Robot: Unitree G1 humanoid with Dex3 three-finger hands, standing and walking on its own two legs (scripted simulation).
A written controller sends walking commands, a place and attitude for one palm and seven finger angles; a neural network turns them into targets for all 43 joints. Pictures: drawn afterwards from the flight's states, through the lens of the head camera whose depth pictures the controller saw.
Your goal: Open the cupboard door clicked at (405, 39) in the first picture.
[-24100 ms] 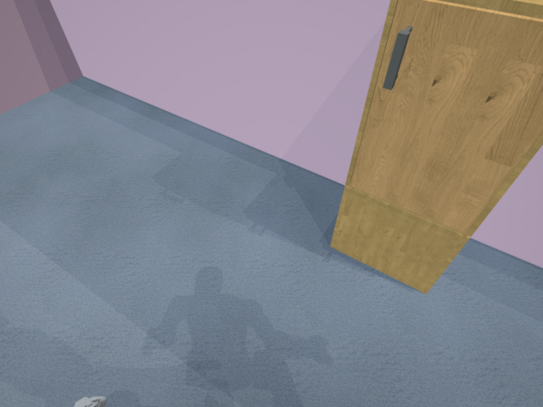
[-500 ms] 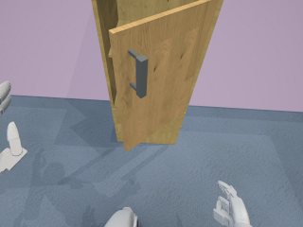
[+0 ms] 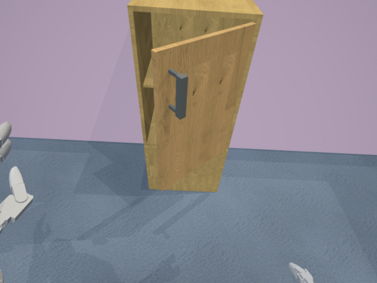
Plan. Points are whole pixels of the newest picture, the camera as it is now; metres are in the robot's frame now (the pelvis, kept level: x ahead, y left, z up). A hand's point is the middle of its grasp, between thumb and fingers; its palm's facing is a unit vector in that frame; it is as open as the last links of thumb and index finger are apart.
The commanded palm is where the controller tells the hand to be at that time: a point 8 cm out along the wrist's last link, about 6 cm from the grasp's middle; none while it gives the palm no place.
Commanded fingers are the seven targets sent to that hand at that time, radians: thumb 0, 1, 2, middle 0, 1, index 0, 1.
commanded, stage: stop stepping back and stand still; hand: left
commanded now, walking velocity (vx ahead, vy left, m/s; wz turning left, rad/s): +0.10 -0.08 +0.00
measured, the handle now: (176, 94) +0.56 +0.09 +0.13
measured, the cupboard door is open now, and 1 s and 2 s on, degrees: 41 41 41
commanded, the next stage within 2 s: let the arm hang, fingers relaxed in 0.28 s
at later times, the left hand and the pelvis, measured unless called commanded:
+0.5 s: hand (61, 235) +0.20 +0.28 +0.01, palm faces +0.29 -0.86 -0.43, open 7.4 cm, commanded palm none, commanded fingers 0.00 0.90 0.90 -0.20 -0.30 -0.20 -0.30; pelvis -0.02 +0.01 -0.01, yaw +5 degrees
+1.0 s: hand out of the picture -0.07 +0.18 -0.17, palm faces +0.13 -0.96 -0.26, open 7.3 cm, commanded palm none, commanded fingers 0.00 0.90 0.90 -0.20 -0.30 -0.20 -0.30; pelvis -0.02 -0.01 +0.00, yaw +6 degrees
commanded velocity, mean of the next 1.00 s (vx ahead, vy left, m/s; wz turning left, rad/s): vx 0.02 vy -0.01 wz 0.00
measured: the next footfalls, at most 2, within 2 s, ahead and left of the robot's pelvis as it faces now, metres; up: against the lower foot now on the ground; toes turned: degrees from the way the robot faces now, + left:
left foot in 0.04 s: +0.05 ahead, +0.12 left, +0.00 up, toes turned +3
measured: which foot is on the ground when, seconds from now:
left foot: up 0.00-0.02, down 0.04-1.00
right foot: down 0.00-1.00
